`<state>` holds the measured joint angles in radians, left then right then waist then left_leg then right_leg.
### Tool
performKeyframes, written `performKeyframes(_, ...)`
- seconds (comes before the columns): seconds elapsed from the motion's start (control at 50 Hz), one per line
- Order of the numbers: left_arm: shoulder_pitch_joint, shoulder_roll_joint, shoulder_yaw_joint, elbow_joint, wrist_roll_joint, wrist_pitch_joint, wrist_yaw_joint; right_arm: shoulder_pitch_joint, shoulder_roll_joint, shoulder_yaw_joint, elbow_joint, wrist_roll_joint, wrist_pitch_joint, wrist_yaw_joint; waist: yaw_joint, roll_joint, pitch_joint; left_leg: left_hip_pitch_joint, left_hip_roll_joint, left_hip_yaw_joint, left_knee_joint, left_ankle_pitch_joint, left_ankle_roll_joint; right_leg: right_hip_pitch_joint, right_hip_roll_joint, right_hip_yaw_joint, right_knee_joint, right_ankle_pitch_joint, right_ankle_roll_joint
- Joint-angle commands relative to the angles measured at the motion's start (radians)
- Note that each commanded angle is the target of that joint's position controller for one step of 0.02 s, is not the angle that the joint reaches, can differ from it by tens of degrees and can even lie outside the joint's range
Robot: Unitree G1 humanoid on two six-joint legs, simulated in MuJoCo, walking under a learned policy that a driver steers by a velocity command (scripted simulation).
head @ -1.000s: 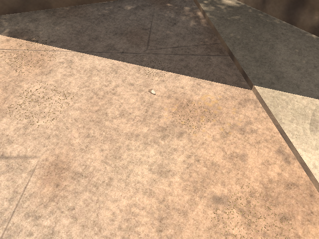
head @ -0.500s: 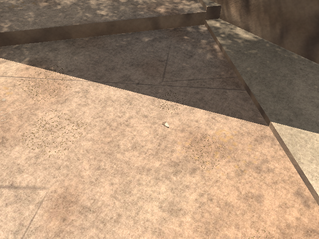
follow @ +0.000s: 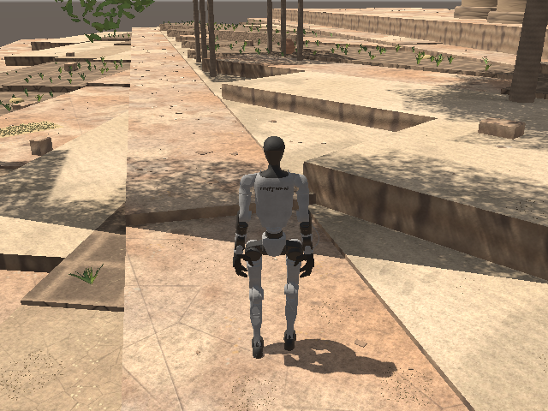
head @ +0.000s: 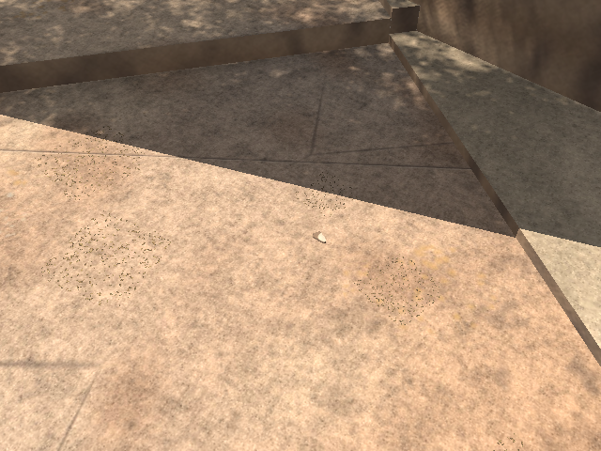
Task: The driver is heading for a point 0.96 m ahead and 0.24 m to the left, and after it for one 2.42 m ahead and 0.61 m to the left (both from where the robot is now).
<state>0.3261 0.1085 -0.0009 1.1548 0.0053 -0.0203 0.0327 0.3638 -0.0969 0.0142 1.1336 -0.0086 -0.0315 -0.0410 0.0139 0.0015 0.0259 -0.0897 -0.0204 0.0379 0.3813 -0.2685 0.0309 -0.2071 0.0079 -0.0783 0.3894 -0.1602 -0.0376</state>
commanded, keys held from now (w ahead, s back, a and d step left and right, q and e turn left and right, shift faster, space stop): no key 0.26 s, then w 0.42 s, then w+q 0.32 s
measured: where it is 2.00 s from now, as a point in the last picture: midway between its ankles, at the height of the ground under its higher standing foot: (330, 441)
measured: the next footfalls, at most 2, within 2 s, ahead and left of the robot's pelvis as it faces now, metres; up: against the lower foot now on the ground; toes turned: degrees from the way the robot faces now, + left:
right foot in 0.60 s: +0.16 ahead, -0.13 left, +0.00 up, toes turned -5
left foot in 1.10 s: +0.48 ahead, +0.03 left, +0.00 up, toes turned +15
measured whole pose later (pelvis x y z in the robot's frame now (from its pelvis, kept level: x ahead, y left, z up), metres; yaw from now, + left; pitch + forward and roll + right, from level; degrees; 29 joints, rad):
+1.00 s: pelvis +0.27 -0.05 -0.01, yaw +7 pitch +1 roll +0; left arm 0.49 0.12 0.01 1.10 0.02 -0.12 0.03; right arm 0.07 -0.17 -0.04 0.92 -0.02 -0.04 0.04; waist 0.03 0.02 0.06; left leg -0.63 0.02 0.12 0.69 -0.04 0.11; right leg 0.15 0.05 -0.21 0.19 -0.36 -0.05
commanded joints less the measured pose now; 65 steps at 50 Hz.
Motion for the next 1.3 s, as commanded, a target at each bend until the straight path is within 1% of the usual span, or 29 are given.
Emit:
performKeyframes(0.02, 0.079, 0.061, 0.008, 0.000, 0.000, -0.003, 0.003, 0.099, -0.060, -0.008, 0.002, 0.000, -0.002, -0.002, -0.002, 0.007, 0.070, -0.111, 0.121, -0.106, -0.091, 0.113, 0.026, 0.046, -0.111, 0.123, -0.055, 0.077, -0.010)
performKeyframes(0.26, 0.081, 0.057, 0.007, 0.013, 0.000, -0.001, 0.006, 0.104, -0.059, -0.005, 0.008, 0.000, -0.002, -0.004, -0.003, 0.006, 0.071, -0.098, 0.121, -0.104, -0.090, 0.142, 0.027, 0.056, -0.113, 0.121, -0.046, 0.101, -0.008)
performKeyframes(0.32, 0.077, 0.069, 0.015, 0.007, 0.003, 0.006, 0.003, 0.131, -0.090, -0.021, 0.012, -0.005, 0.004, -0.003, -0.012, 0.032, 0.075, -0.110, 0.095, -0.118, -0.107, -0.174, 0.060, 0.017, -0.054, 0.080, 0.010, -0.169, -0.022)
performKeyframes(0.36, 0.043, 0.066, 0.022, -0.021, 0.012, 0.009, -0.008, 0.164, -0.128, -0.040, 0.006, -0.005, 0.013, 0.002, -0.038, 0.096, 0.155, -0.122, 0.155, -0.232, -0.174, -0.464, 0.119, -0.140, 0.000, 0.026, 0.130, -0.343, -0.030)
performKeyframes(0.4, -0.028, 0.035, 0.016, -0.072, 0.031, -0.002, -0.023, 0.213, -0.161, -0.057, 0.014, -0.003, 0.012, 0.002, -0.068, 0.152, 0.243, -0.096, 0.299, -0.396, -0.271, -0.570, 0.196, -0.297, -0.007, -0.025, 0.291, -0.278, -0.030)
performKeyframes(0.44, -0.082, 0.064, 0.027, -0.119, 0.029, -0.021, -0.034, 0.221, -0.159, -0.063, 0.013, -0.017, -0.001, 0.005, -0.072, 0.128, 0.251, -0.035, 0.348, -0.437, -0.287, -0.444, 0.232, -0.403, -0.053, 0.013, 0.394, -0.280, -0.040)
performKeyframes(0.5, -0.105, 0.086, 0.042, -0.160, 0.015, -0.050, -0.050, 0.189, -0.167, -0.069, -0.001, -0.019, -0.026, 0.010, -0.049, 0.089, 0.201, 0.050, 0.320, -0.344, -0.249, -0.222, 0.211, -0.406, -0.073, 0.030, 0.346, -0.256, -0.040)
performKeyframes(0.54, -0.076, 0.079, 0.049, -0.167, 0.007, -0.056, -0.057, 0.150, -0.178, -0.073, -0.013, -0.014, -0.036, 0.012, -0.013, 0.093, 0.170, -0.018, 0.279, -0.257, -0.203, -0.121, 0.184, -0.248, -0.042, -0.006, 0.247, -0.190, -0.041)
performKeyframes(0.58, 0.109, 0.074, 0.063, -0.104, 0.000, -0.057, -0.055, 0.092, -0.181, -0.073, -0.032, -0.004, -0.042, 0.019, 0.076, 0.053, 0.117, -0.209, 0.196, -0.144, -0.055, 0.001, 0.141, 0.107, 0.039, -0.065, 0.117, -0.106, -0.041)
performKeyframes(0.6, 0.246, 0.117, 0.083, -0.064, 0.006, -0.063, -0.044, 0.083, -0.159, -0.064, -0.040, -0.008, -0.052, 0.025, 0.136, -0.032, 0.052, -0.314, 0.132, -0.061, 0.147, 0.083, 0.108, 0.309, -0.014, 0.023, 0.062, -0.138, -0.053)
performKeyframes(0.62, 0.387, 0.237, 0.112, -0.049, 0.019, -0.066, -0.031, 0.064, -0.084, -0.043, -0.094, 0.001, -0.059, 0.035, 0.175, -0.310, -0.013, -0.511, -0.004, 0.080, 0.522, -0.089, 0.042, 0.436, -0.295, 0.474, -0.158, -0.422, -0.135)
performKeyframes(0.64, 0.407, 0.228, 0.107, -0.024, 0.016, -0.050, -0.031, 0.042, -0.137, -0.060, -0.114, -0.022, -0.058, 0.043, 0.142, -0.278, 0.002, -0.598, -0.021, -0.002, 0.747, -0.252, 0.058, 0.374, -0.391, 0.735, -0.264, -0.484, -0.194)
performKeyframes(0.66, 0.262, 0.202, 0.094, -0.066, 0.019, -0.045, -0.030, 0.008, -0.127, -0.061, -0.126, -0.030, -0.053, 0.051, 0.064, -0.129, 0.082, -0.634, 0.057, -0.049, 0.835, -0.168, 0.077, 0.269, -0.384, 0.642, -0.247, -0.517, -0.184)
performKeyframes(0.68, 0.164, 0.179, 0.086, -0.101, 0.016, -0.050, -0.035, -0.012, -0.109, -0.056, -0.129, -0.025, -0.057, 0.060, 0.036, -0.041, 0.112, -0.613, 0.089, -0.063, 0.822, -0.064, 0.080, 0.182, -0.350, 0.544, -0.258, -0.417, -0.170)
performKeyframes(0.7, 0.111, 0.170, 0.079, -0.118, 0.015, -0.058, -0.035, -0.004, -0.093, -0.056, -0.124, -0.016, -0.058, 0.066, 0.001, -0.015, 0.112, -0.572, 0.109, -0.065, 0.787, -0.006, 0.077, 0.135, -0.313, 0.438, -0.273, -0.311, -0.148)
performKeyframes(0.74, 0.108, 0.126, 0.059, -0.111, 0.013, -0.076, -0.027, 0.026, -0.094, -0.062, -0.113, -0.023, -0.038, 0.071, -0.029, -0.033, 0.090, -0.526, 0.111, -0.053, 0.748, 0.040, 0.061, 0.124, -0.258, 0.277, -0.279, -0.110, -0.113)
performKeyframes(0.78, 0.167, 0.121, 0.052, -0.085, 0.011, -0.088, -0.019, -0.006, -0.104, -0.070, -0.124, -0.019, -0.021, 0.075, -0.029, -0.048, 0.093, -0.570, 0.094, -0.043, 0.736, 0.080, 0.057, 0.164, -0.238, 0.171, -0.268, 0.092, -0.094)
performKeyframes(0.9, 0.199, 0.111, 0.032, -0.078, 0.014, -0.100, -0.009, -0.272, -0.085, -0.059, -0.230, -0.012, -0.014, 0.082, -0.004, -0.071, 0.135, -0.608, 0.054, 0.035, 0.466, 0.241, 0.054, 0.158, -0.200, -0.033, -0.259, 0.403, -0.064)
performKeyframes(0.96, 0.225, 0.138, 0.034, -0.068, 0.009, -0.105, 0.002, -0.368, -0.084, -0.052, -0.276, -0.012, -0.014, 0.089, 0.010, -0.078, 0.141, -0.521, 0.029, 0.110, 0.292, 0.262, 0.075, 0.189, -0.220, -0.085, -0.242, 0.541, -0.062)
performKeyframes(1.02, 0.214, 0.180, 0.045, -0.067, 0.006, -0.105, 0.018, -0.297, -0.125, -0.068, -0.268, -0.016, -0.015, 0.081, -0.038, -0.100, 0.068, -0.391, -0.042, 0.162, 0.250, 0.194, 0.132, 0.284, -0.239, -0.137, -0.073, 0.951, -0.046)
performKeyframes(1.06, 0.180, 0.213, 0.058, -0.083, 0.013, -0.091, 0.024, -0.115, -0.165, -0.092, -0.216, -0.019, -0.018, 0.073, -0.119, -0.129, -0.038, -0.221, -0.086, 0.157, 0.241, 0.108, 0.184, 0.296, -0.259, -0.147, 0.196, 1.073, -0.051)
performKeyframes(1.08, 0.154, 0.227, 0.064, -0.098, 0.011, -0.086, 0.016, 0.002, -0.192, -0.108, -0.179, -0.027, -0.021, 0.070, -0.177, -0.122, -0.093, -0.073, -0.092, 0.125, 0.165, 0.108, 0.215, 0.235, -0.252, -0.148, 0.400, 0.953, -0.055)
performKeyframes(1.1, 0.117, 0.224, 0.068, -0.129, 0.006, -0.085, 0.004, 0.090, -0.252, -0.134, -0.166, -0.040, -0.022, 0.061, -0.231, -0.048, -0.141, 0.086, 0.029, -0.046, 0.082, 0.048, 0.268, 0.065, -0.196, -0.164, 0.728, 0.631, -0.042)
performKeyframes(1.12, 0.164, 0.112, 0.056, -0.200, -0.007, -0.086, -0.012, 0.016, -0.346, -0.155, -0.204, -0.040, -0.012, 0.058, -0.109, 0.216, -0.215, 0.342, 0.349, -0.610, 0.034, 0.317, 0.431, -0.351, 0.039, -0.107, 1.145, -0.371, 0.014)
performKeyframes(1.14, 0.097, 0.171, 0.063, -0.236, -0.008, -0.092, -0.016, 0.023, -0.354, -0.156, -0.206, -0.009, -0.005, 0.058, -0.126, 0.070, -0.268, 0.342, 0.378, -0.708, -0.052, 0.396, 0.484, -0.458, 0.027, 0.105, 1.210, -0.322, 0.005)
performKeyframes(1.18, 0.026, 0.178, 0.063, -0.263, -0.004, -0.104, -0.011, -0.079, -0.256, -0.129, -0.215, 0.001, -0.013, 0.046, -0.051, -0.071, -0.061, 0.089, 0.327, -0.472, -0.083, 0.615, 0.386, -0.453, -0.064, 0.114, 1.050, -0.199, 0.006)
performKeyframes(1.22, 0.040, 0.169, 0.067, -0.263, 0.028, -0.066, -0.007, -0.120, -0.209, -0.110, -0.229, 0.005, -0.023, 0.037, 0.007, -0.090, -0.028, -0.068, 0.227, -0.318, -0.093, 0.740, 0.316, -0.339, -0.092, 0.118, 0.923, -0.201, 0.029)
performKeyframes(1.26, 0.039, 0.150, 0.066, -0.280, 0.035, -0.026, -0.008, -0.097, -0.233, -0.109, -0.229, 0.004, -0.035, 0.038, 0.023, -0.057, -0.039, -0.113, 0.184, -0.260, -0.080, 0.874, 0.286, -0.302, -0.087, 0.106, 0.826, -0.199, 0.051)
performKeyframes(1.3, 0.004, 0.151, 0.065, -0.305, 0.032, -0.007, -0.010, -0.070, -0.274, -0.117, -0.234, 0.001, -0.035, 0.038, 0.021, -0.019, -0.058, -0.104, 0.150, -0.228, -0.056, 0.962, 0.249, -0.325, -0.079, 0.090, 0.746, -0.144, 0.068)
